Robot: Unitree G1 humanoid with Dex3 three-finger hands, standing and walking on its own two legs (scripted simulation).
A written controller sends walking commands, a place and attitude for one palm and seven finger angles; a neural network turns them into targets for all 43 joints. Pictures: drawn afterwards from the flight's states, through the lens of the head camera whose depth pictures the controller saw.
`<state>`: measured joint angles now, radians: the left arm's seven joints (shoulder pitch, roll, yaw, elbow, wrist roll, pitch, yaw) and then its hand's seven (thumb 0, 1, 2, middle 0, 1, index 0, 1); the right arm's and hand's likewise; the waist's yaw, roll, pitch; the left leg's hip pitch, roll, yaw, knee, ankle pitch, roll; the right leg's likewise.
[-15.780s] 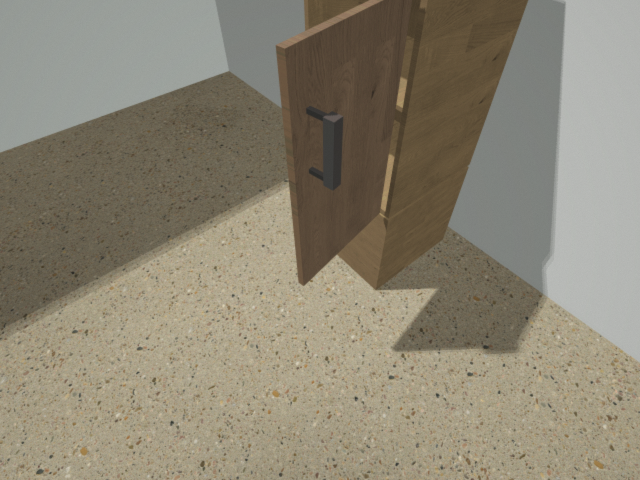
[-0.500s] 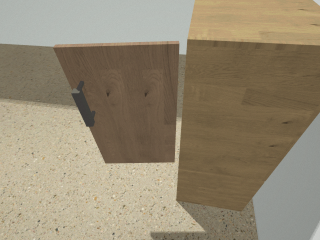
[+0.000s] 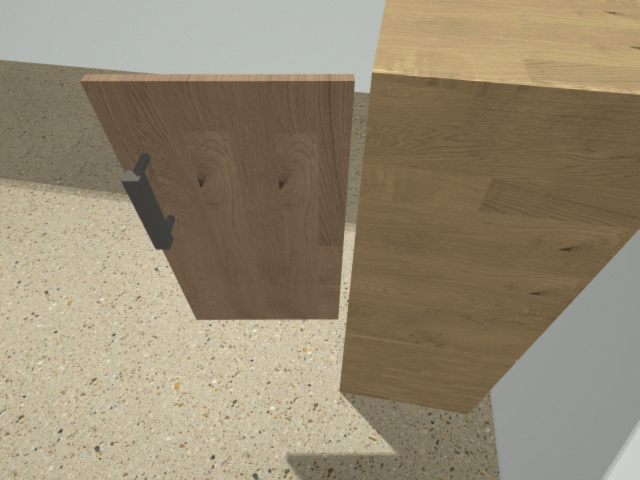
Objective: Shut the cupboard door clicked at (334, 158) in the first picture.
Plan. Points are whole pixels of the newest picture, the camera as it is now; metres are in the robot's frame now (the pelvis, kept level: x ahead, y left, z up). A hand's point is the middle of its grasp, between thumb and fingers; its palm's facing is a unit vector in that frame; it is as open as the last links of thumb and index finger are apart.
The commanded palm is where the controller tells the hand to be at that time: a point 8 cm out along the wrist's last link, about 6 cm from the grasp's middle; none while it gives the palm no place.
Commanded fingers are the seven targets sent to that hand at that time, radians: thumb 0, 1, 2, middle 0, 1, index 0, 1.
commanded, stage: look again from close up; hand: left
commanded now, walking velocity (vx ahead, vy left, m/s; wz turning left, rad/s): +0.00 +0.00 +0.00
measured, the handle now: (154, 203) +0.48 +0.28 +0.06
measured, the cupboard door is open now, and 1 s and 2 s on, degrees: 100 100 100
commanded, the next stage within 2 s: shuffle to correct the standing spot in 0.36 s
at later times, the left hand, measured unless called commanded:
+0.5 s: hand out of the picture +0.02 +0.17 -0.17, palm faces +0.03 -0.98 -0.19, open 7.3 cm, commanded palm none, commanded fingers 0.00 0.90 0.90 -0.20 -0.30 -0.20 -0.30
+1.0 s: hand out of the picture +0.03 +0.23 -0.18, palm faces +0.10 -0.97 -0.21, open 7.4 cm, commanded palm none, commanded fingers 0.00 0.90 0.90 -0.20 -0.30 -0.20 -0.30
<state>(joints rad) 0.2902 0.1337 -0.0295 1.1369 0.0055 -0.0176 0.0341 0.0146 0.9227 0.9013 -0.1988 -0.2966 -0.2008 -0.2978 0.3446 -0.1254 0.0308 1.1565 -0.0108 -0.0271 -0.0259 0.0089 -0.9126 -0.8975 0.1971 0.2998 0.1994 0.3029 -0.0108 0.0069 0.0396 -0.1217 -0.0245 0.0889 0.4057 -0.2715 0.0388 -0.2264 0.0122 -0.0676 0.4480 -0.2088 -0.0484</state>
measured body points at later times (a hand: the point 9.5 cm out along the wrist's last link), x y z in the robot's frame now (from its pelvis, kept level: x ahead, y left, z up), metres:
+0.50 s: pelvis +0.02 +0.00 +0.00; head +0.03 +0.00 +0.45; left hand +0.02 +0.23 -0.16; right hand +0.02 -0.22 -0.16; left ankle -0.03 +0.09 -0.74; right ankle +0.02 -0.09 -0.74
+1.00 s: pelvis +0.01 +0.05 +0.00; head +0.03 +0.06 +0.45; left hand +0.03 +0.28 -0.16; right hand +0.00 -0.16 -0.16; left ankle -0.03 +0.09 -0.74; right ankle +0.00 -0.09 -0.70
